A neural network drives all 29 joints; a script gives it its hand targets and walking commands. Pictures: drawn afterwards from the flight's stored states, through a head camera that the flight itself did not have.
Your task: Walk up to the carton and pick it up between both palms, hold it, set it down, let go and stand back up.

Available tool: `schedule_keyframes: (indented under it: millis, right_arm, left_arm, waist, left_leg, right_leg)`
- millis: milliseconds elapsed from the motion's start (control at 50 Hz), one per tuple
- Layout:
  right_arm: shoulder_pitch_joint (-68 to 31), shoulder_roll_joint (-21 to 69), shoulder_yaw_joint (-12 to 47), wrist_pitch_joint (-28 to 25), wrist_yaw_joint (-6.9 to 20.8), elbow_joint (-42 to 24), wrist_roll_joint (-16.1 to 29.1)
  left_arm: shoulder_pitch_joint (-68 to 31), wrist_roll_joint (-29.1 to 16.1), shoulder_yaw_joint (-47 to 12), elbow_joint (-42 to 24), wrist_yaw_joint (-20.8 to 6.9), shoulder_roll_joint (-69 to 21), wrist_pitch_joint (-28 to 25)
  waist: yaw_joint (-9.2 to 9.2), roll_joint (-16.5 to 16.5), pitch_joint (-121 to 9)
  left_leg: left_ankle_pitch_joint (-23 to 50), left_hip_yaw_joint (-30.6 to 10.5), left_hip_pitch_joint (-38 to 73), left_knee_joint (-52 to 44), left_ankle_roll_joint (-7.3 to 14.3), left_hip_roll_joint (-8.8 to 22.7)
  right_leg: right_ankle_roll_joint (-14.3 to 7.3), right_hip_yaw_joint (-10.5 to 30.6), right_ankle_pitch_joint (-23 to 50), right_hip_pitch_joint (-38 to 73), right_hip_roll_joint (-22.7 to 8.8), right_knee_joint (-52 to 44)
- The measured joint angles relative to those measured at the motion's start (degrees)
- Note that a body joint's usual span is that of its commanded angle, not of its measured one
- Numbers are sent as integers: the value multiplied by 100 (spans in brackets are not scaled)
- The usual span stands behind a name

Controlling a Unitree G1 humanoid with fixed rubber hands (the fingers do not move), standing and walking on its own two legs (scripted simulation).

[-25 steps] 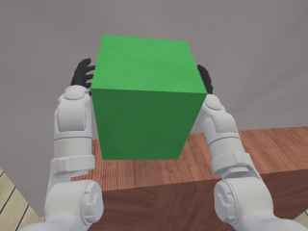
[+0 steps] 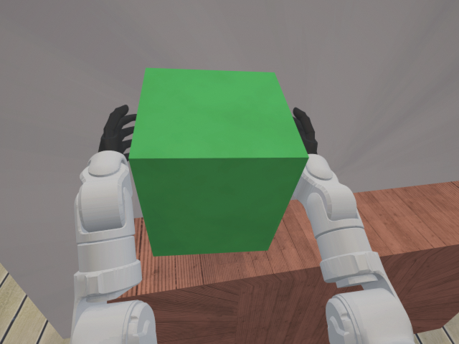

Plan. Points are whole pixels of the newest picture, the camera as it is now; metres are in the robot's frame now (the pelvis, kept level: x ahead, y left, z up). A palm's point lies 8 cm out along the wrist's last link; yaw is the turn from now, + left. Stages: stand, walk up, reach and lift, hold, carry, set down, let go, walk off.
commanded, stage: hold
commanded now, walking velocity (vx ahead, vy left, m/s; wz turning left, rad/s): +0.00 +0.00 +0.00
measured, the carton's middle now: (212, 167) +0.36 +0.00 +0.19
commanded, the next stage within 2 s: set down in 0.34 s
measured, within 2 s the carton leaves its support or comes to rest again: neither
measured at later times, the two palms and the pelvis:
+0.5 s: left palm (115, 148) +0.36 +0.15 +0.23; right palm (296, 138) +0.38 -0.15 +0.23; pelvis +0.00 -0.02 +0.00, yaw +1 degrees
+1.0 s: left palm (122, 176) +0.36 +0.16 +0.18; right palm (289, 177) +0.37 -0.15 +0.15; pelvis +0.01 -0.01 +0.00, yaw +2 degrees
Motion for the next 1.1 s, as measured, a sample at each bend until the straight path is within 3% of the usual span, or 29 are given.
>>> schedule_keyframes:
  millis: [220, 380, 560, 660, 760, 1000, 1100]
  right_arm:
    - [-940, 243, -888, -134, 279, 1291, -861]
    - [-1211, 135, -832, -380, 252, 1638, -695]
    - [-782, 96, -278, -649, 176, 1250, -328]
    - [-666, 227, -333, -993, 223, 1326, -597]
    - [-143, 356, -221, -1541, 247, 988, -706]
    - [932, 227, 79, -2283, 128, 255, -674]
    - [928, 231, -126, -2459, 223, 329, -901]
  left_arm:
    - [-1191, 75, 275, 1779, -10, 333, -319]
    - [-1349, -82, 221, 1975, 89, 478, -489]
    - [-490, -69, 372, 1071, -2, 151, -762]
    - [-353, 243, 433, 1085, -271, 100, -1057]
    - [3, 310, 224, 601, -333, 70, -1255]
    - [650, 62, -287, 103, -115, -133, -1701]
    - [543, 44, -383, 289, 14, -173, -1855]
  waist:
    - [244, -172, -176]
    - [185, -278, -184]
    - [110, -266, -157]
    - [112, -326, 46]
    - [96, -342, 319]
    - [125, -319, 633]
    - [154, -334, 453]
  left_leg:
    - [379, 65, -513, -211, -24, -16]
    - [371, -78, -592, -205, -103, 19]
    - [82, -107, -76, -166, -121, 42]
    - [23, -144, 189, -217, -117, 8]
    - [-7, -188, 247, -215, -112, -9]
    - [-43, -175, 0, -55, -60, -18]
    - [21, -142, -131, -72, -48, -12]
  right_leg:
    - [-14, -3, 65, -781, -53, 353]
    - [-105, -122, 98, -741, 3, 198]
    - [-116, -125, -44, -95, 45, -31]
    - [-107, -163, -129, 184, 17, -75]
    - [-89, -215, -128, 304, 5, -164]
    - [-33, -229, -84, 119, -12, -140]
    - [-35, -214, -12, -25, -13, -152]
